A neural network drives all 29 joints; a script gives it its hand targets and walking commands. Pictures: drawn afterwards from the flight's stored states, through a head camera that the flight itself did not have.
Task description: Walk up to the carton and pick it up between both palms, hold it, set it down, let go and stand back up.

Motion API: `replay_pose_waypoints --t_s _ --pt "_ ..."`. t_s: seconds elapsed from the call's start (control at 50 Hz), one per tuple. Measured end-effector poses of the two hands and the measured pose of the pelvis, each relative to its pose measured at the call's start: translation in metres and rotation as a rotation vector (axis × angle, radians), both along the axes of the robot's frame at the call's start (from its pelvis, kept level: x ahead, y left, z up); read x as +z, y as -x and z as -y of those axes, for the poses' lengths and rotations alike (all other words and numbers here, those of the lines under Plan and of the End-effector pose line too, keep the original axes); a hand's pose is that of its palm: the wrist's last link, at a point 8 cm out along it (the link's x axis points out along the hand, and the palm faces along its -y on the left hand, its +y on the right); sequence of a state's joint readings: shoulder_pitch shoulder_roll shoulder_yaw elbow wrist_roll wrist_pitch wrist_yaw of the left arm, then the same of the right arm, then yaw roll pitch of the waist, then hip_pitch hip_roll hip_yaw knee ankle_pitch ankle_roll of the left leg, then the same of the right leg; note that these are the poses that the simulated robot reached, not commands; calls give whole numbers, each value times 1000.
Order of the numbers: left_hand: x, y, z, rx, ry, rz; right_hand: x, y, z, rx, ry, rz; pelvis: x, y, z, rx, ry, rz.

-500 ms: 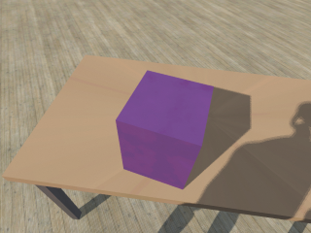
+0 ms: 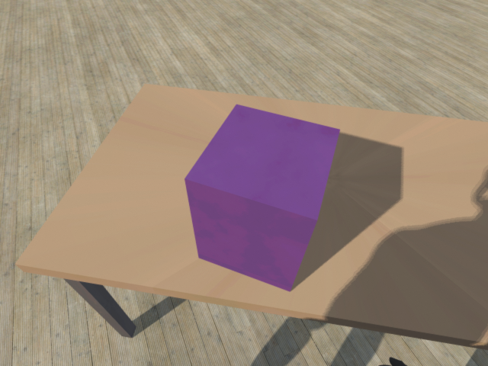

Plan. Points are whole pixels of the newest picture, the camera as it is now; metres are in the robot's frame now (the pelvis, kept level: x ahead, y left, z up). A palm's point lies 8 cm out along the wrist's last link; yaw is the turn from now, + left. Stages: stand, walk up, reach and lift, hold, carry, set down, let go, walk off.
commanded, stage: walk up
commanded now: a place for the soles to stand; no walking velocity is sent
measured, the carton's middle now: (263, 199) +0.43 -0.03 +0.02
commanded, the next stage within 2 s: reach and lift in 0.84 s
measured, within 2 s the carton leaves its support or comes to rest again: neither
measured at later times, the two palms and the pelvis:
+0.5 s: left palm out of the picture +0.08 +0.26 -0.10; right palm out of the picture +0.11 -0.26 -0.09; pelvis +0.01 -0.01 +0.01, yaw +2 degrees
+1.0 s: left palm out of the picture +0.12 +0.26 -0.11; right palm out of the picture +0.14 -0.26 -0.10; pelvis -0.01 -0.01 -0.01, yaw -3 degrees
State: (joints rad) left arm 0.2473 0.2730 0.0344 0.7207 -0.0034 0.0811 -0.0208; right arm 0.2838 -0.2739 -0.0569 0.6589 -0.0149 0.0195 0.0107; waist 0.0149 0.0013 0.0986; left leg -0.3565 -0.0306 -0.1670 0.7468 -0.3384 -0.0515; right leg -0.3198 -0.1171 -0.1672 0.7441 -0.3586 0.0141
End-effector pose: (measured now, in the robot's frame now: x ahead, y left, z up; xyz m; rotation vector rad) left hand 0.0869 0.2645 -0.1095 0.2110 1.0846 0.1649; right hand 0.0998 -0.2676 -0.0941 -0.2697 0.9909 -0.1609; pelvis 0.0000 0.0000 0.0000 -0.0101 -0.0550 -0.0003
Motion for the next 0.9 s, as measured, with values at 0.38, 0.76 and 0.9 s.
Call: replay_pose_waypoints --t_s 0.38,0.76,0.9 --pt "7 5 4 24 -14 -12 -2 -1 0 12 -19 -58 8 -6 8 33 6 -17" --pt "8 14 4 60 -16 -22 0 -37 -4 54 -31 -6 7 -10 12 44 10 -15" --pt "3 7 1 62 -9 -19 -4 -32 -7 64 -10 9 3 -4 8 24 12 -32"
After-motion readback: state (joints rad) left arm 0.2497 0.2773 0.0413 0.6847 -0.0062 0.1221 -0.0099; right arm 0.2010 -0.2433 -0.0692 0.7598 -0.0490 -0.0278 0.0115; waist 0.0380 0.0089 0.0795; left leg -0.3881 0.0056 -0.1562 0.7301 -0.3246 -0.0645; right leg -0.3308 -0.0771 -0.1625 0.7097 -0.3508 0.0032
